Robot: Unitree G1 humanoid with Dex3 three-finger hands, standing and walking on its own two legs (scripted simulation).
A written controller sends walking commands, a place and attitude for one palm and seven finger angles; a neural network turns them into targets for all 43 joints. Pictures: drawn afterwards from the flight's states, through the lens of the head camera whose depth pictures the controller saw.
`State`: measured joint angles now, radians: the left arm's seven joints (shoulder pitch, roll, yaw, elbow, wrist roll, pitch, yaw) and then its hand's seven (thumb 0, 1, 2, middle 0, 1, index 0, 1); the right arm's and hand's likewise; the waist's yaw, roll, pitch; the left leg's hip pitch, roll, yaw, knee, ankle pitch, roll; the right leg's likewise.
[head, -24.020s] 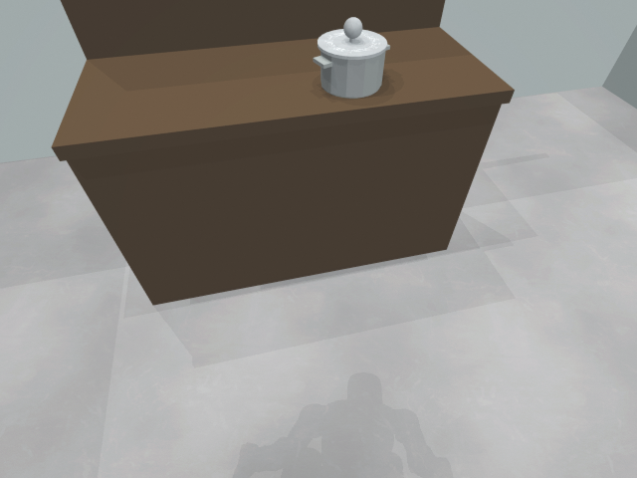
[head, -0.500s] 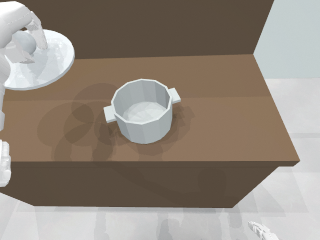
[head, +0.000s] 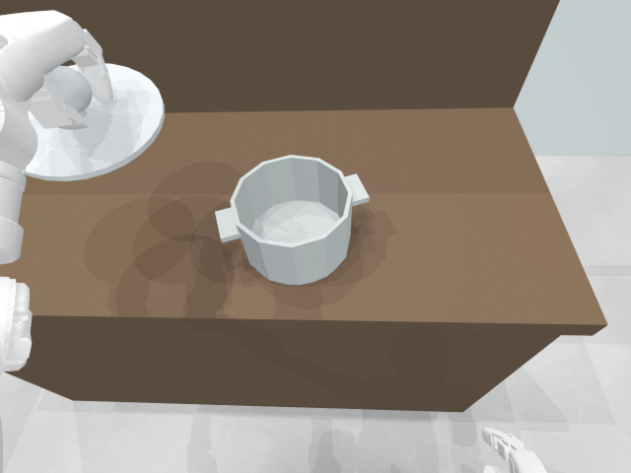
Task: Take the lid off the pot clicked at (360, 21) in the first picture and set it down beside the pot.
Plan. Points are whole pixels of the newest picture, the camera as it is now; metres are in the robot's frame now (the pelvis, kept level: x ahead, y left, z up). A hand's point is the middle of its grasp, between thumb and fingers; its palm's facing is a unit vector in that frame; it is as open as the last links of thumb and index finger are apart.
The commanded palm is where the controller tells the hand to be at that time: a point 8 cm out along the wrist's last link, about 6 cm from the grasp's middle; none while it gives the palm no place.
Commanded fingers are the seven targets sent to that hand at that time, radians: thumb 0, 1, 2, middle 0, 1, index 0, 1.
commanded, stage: lower the lid onto the table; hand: left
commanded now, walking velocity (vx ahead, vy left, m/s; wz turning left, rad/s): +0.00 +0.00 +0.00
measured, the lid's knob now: (66, 90) +0.48 +0.28 +0.24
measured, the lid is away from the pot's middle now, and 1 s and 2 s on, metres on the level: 0.24 0.23 0.23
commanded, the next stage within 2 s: none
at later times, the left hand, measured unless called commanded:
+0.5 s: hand (81, 131) +0.45 +0.27 +0.20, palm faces -0.26 -0.02 -0.96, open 6.7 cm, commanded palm +0.43 +0.28 +0.27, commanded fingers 0.00 0.81 0.78 -0.95 -1.04 -0.96 -1.03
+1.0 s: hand (96, 154) +0.45 +0.27 +0.17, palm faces -0.34 -0.04 -0.94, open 6.6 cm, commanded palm +0.44 +0.28 +0.24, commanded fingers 0.00 0.81 0.78 -0.95 -1.04 -0.96 -1.03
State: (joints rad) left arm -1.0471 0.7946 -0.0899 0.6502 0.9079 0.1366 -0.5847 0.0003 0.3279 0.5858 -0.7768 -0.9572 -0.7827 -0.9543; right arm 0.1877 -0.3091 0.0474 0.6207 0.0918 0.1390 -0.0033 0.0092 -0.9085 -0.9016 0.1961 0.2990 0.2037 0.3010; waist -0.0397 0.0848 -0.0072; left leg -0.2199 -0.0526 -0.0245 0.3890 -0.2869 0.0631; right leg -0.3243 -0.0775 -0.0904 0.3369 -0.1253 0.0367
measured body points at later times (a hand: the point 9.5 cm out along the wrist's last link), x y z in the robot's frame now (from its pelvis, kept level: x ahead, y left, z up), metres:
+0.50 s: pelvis +0.00 +0.00 +0.00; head +0.06 -0.03 +0.44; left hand +0.46 +0.27 +0.26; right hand +0.12 -0.27 -0.13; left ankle -0.07 +0.08 -0.74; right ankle +0.02 -0.16 -0.74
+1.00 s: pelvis +0.00 +0.00 +0.00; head +0.06 -0.02 +0.44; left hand +0.46 +0.27 +0.22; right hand +0.09 -0.27 -0.13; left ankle -0.07 +0.08 -0.74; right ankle +0.02 -0.16 -0.74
